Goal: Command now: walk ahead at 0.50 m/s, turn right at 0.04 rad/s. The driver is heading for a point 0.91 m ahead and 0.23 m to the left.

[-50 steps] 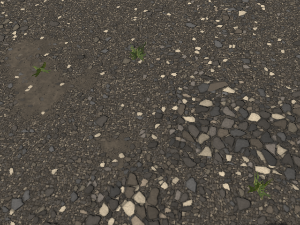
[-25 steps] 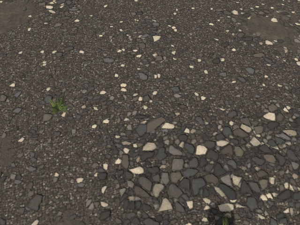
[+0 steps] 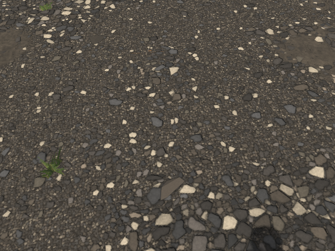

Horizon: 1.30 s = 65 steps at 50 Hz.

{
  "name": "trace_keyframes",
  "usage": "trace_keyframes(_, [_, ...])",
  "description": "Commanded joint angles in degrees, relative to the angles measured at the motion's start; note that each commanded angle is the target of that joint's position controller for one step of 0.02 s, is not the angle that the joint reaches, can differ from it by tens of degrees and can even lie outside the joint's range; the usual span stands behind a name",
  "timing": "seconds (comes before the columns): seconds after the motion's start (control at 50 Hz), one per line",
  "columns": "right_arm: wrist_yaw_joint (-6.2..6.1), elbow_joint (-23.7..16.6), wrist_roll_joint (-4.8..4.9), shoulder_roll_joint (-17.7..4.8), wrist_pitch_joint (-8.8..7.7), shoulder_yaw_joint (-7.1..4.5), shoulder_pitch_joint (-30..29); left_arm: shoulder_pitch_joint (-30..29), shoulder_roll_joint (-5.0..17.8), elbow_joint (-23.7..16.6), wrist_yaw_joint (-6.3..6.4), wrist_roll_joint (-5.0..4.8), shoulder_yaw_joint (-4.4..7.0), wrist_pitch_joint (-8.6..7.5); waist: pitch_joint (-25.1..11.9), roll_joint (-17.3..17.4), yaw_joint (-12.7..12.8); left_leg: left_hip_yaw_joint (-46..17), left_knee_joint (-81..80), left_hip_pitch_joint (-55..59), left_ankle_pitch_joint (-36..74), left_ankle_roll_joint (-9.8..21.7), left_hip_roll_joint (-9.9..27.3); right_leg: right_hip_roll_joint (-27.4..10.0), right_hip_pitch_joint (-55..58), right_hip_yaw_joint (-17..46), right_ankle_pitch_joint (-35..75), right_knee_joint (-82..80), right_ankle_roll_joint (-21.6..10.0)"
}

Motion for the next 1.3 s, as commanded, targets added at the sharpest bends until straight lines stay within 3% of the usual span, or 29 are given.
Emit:
trace_keyframes(0.02, [-0.32, -3.06, -0.67, -2.63, 0.43, -0.57, 0.23, -2.08, 8.15, -2.88, 0.56, -0.09, 2.11, -1.73, -0.78, -5.55, -1.94, -2.08, -5.88, -5.85, 7.47, -1.42, 2.43, -15.70, 3.34, 12.97, 11.75, -12.45, -10.70])
trace_keyframes(0.12, [0.72, -5.23, -0.32, -1.01, -0.42, 0.31, -9.43, 1.96, 9.85, 0.01, 1.41, -0.57, 2.42, -1.15, 1.69, -5.32, 1.47, -0.03, -23.27, -3.31, 21.39, -1.26, -0.12, -13.54, 4.32, 7.13, 9.99, -13.25, -7.90])
trace_keyframes(0.22, [2.14, -7.91, 0.16, -1.96, -1.06, 0.37, -15.54, 6.16, 10.77, 3.54, 1.74, -1.17, 2.79, 0.03, 3.17, -5.73, 2.92, -0.13, -30.61, -4.28, 18.11, 1.02, -1.74, -17.18, 13.03, 7.90, 11.66, -9.52, -6.90])
trace_keyframes(0.28, [2.49, -7.26, 0.00, -4.00, -1.42, -0.42, -11.54, 5.19, 11.73, 4.37, 2.18, -1.24, 3.12, 0.94, 0.38, -7.42, -0.08, 1.90, -32.79, 2.88, 11.94, 3.51, -4.07, -17.75, 16.71, 7.66, 24.60, -3.31, -5.08])
trace_keyframes(0.3, [2.20, -5.42, -0.17, -5.59, -1.45, -1.42, -5.38, 4.18, 11.60, 4.34, 2.33, -1.17, 2.97, 1.32, -3.40, -7.25, -3.57, 3.81, -34.17, 11.77, 12.15, 4.92, -6.01, -15.64, 15.86, 5.74, 33.39, 3.97, -3.82])
trace_keyframes(0.32, [1.63, -2.79, -0.43, -8.67, -1.39, -2.80, 3.96, 4.47, 9.86, 3.86, 2.58, -0.62, 2.17, 1.49, -10.21, -5.75, -7.30, 1.72, -32.30, 26.59, 14.31, 7.12, -3.78, -12.65, 9.70, 3.37, 31.34, 15.90, -1.95])
trace_keyframes(0.34, [1.16, -1.85, -1.36, -14.52, -1.07, -4.20, 11.33, 10.34, 4.59, 2.19, 2.17, 0.15, 0.36, 0.58, -20.06, 5.15, -6.70, -19.97, -30.99, 50.73, 11.33, 15.29, 11.02, -5.81, -11.94, 0.60, 11.08, 38.17, 2.12])
trace_keyframes(0.36, [1.31, -0.74, -0.14, -11.98, -0.65, -3.67, 13.71, 10.74, 3.09, 3.10, 1.93, -0.30, -0.24, -0.54, -24.95, 12.98, -7.38, -40.03, -41.26, 57.23, 0.17, 19.74, 16.34, 0.57, -24.51, 6.11, -23.15, 50.41, 3.67])
trace_keyframes(0.38, [1.27, -1.20, 0.36, -8.82, -0.65, -2.49, 10.65, 5.58, 8.94, 1.92, 1.55, -1.91, 1.28, -1.46, -16.95, 7.91, -8.07, -35.69, -43.82, 51.73, -7.31, 16.81, 14.60, -3.12, -30.88, 9.75, -22.31, 55.09, 2.68])
trace_keyframes(0.4, [1.05, -2.06, 0.02, -7.18, -0.57, -2.00, 6.55, 0.76, 9.44, 0.34, 1.47, -2.66, 1.34, -1.88, -10.16, 4.85, -6.91, -28.32, -44.97, 43.58, -6.62, 14.75, 12.68, -6.14, -32.21, 7.78, -17.39, 53.80, 1.90])
trace_keyframes(0.42, [1.10, -2.42, -0.55, -5.64, -0.65, -1.49, 3.05, -1.59, 8.97, -0.10, 1.69, -1.90, 1.34, -1.82, -5.06, 1.61, -5.19, -22.71, -46.97, 34.97, -1.92, 14.05, 10.59, -8.41, -30.59, 6.46, -12.94, 50.22, 2.01])
trace_keyframes(0.44, [1.16, -2.74, -1.14, -3.94, -1.01, -1.02, 0.83, -1.29, 8.56, 0.11, 1.91, -1.10, 1.67, -1.33, -3.27, 2.34, -3.14, -18.98, -48.52, 29.17, 2.59, 13.28, 8.71, -10.33, -26.95, 6.96, -9.76, 46.51, 2.13])
trace_keyframes(0.52, [0.99, -1.66, -0.99, -4.88, -1.97, -1.33, 0.25, 0.08, 5.32, 0.73, 2.18, -0.49, 1.20, 0.55, -1.41, 2.35, -0.43, -11.07, -53.47, 21.86, 12.62, 14.46, 6.70, -11.62, -23.08, 6.14, -3.95, 39.93, 4.12])
trace_keyframes(0.64, [-0.32, 0.83, -0.25, -7.07, -1.30, -1.81, 4.86, -11.57, 3.17, -1.94, 1.36, -0.40, 0.23, -0.31, 1.19, 0.58, -3.99, -2.78, -54.72, 24.04, 17.10, 11.84, 3.74, -9.86, -23.16, 3.74, 13.76, 18.88, 5.20])
trace_keyframes(0.74, [-0.55, 3.67, 0.40, -8.10, 0.08, -2.18, 9.85, -19.00, 3.77, -4.55, -0.14, -1.08, 0.01, -0.98, 3.09, 0.75, -6.29, -3.53, -51.68, 32.37, 16.91, 11.31, 7.22, -8.07, -24.11, 3.44, 12.50, 10.75, 3.82])
trace_keyframes(0.8, [-0.97, 4.27, 0.60, -9.05, 1.01, -2.69, 9.29, -17.03, 5.59, -4.55, -0.76, -0.98, 0.56, -1.33, 1.61, 2.02, -3.87, -4.11, -46.71, 36.78, 25.41, 9.83, 9.03, -6.68, -20.08, 2.76, 6.06, 8.48, 1.49])
trace_keyframes(0.82, [-1.04, 4.19, 0.76, -9.20, 1.29, -2.70, 8.36, -12.94, 6.81, -3.50, -0.62, -0.73, 1.28, -1.48, -0.75, 2.18, -1.15, -3.52, -41.50, 36.01, 33.80, 8.94, 7.83, -5.06, -12.94, 1.42, 5.30, 6.87, 0.40])
trace_keyframes(0.84, [-1.06, 4.01, 0.55, -7.85, 1.50, -2.14, 8.11, -4.25, 9.42, -0.88, -0.13, -0.50, 2.73, -1.54, -6.38, 1.03, 2.97, -1.78, -31.46, 32.56, 37.78, 7.44, 4.67, -4.38, 0.02, 0.84, 6.37, 6.30, -1.26])
trace_keyframes(0.86, [-1.04, 2.43, -0.80, -4.59, 1.35, -0.76, 8.46, 6.23, 13.70, 0.94, 0.53, 0.26, 4.00, -1.42, -15.60, -5.01, 6.63, 0.51, -13.88, 20.84, 23.51, 5.31, 0.88, -14.54, 18.22, 11.47, 8.16, 8.85, -4.80])
trace_keyframes(0.88, [-0.59, 1.81, -0.43, 2.34, 0.06, 1.22, 15.95, 8.30, 17.71, 2.06, 0.50, 0.28, 4.75, -0.97, -22.41, -20.26, 2.80, 0.89, 5.18, -1.74, -14.50, 1.82, -9.52, -27.37, 36.04, 37.37, -2.59, 2.83, -13.58])
trace_keyframes(0.9, [-0.37, 2.82, 1.06, -4.47, -0.87, -0.34, 12.38, 8.35, 11.47, 1.59, 0.58, -0.18, 3.30, -0.92, -20.86, -13.82, 5.66, -6.55, 11.90, -7.73, -17.83, 2.15, -6.94, -26.58, 33.66, 40.63, -11.56, -1.42, -12.50])
trace_keyframes(0.92, [-0.23, 1.09, 2.31, -7.34, -1.35, -1.33, 7.10, 4.26, 9.20, 1.21, 0.88, -0.11, 2.47, -1.11, -12.17, -11.19, 5.30, -5.98, 12.70, -10.92, -12.83, 2.79, -4.24, -24.82, 26.47, 31.71, -10.51, -2.79, -9.69])
trace_keyframes(0.94, [-0.52, 0.67, 2.10, -6.74, -1.34, -1.35, 4.51, 0.32, 7.86, 0.90, 0.98, 0.11, 2.01, -1.25, -8.03, -7.87, 3.58, -4.69, 10.64, -9.19, -7.64, 2.60, -1.47, -22.55, 19.04, 25.21, -6.39, -4.52, -8.14])
trace_keyframes(0.96, [-0.73, 0.64, 1.35, -6.12, -0.95, -1.64, 3.52, -2.60, 6.07, 0.91, 0.88, 0.24, 1.57, -1.47, -4.48, -7.41, 2.11, -4.65, 7.64, -7.48, -4.18, 2.20, -0.02, -20.60, 13.09, 20.25, -2.49, -6.65, -7.32])
trace_keyframes(1.0, [-0.80, 1.39, 1.33, -3.79, 0.68, -1.75, 6.06, -5.17, 4.59, 1.40, 0.75, 0.81, 1.31, -2.29, -2.72, -8.48, -0.68, -5.04, 5.13, -1.89, -0.36, 1.64, 1.58, -18.59, 6.60, 13.40, 2.37, -10.30, -6.45])
trace_keyframes(1.06, [-0.92, 0.30, 1.07, -1.58, 2.29, -1.67, 4.74, -5.52, 5.93, 2.90, 1.06, 0.90, 1.88, -3.03, -0.16, -6.51, -1.83, -5.30, 1.66, -3.97, 3.92, 0.62, 1.95, -18.49, 4.00, 6.35, 9.23, -12.95, -6.92])
trace_keyframes(1.18, [0.73, -3.24, 0.41, 0.05, 1.87, -1.09, -4.45, -3.82, 8.20, 4.89, 2.36, 0.65, 2.54, -2.32, 2.72, -4.85, 0.78, -0.93, -17.00, -4.39, 19.37, 0.51, 0.75, -16.52, 6.41, -4.93, 13.04, -14.46, -5.07])
trace_keyframes(1.24, [1.69, -5.99, 0.39, 0.58, 1.85, -0.68, -9.80, -0.56, 9.34, 6.48, 2.63, -0.06, 3.03, -1.28, 4.40, -3.94, 2.82, 1.27, -22.43, -6.34, 18.69, 1.69, 0.16, -18.41, 12.42, -7.05, 15.41, -12.97, -4.82])
trace_keyframes(1.3, [2.67, -8.33, 0.52, -0.30, 1.99, -1.01, -11.62, 0.19, 10.50, 7.27, 2.74, -0.88, 3.54, 0.19, 4.30, -4.89, 2.15, 3.84, -25.05, -6.15, 12.52, 3.80, -1.61, -20.15, 18.59, -8.85, 26.14, -8.06, -3.65])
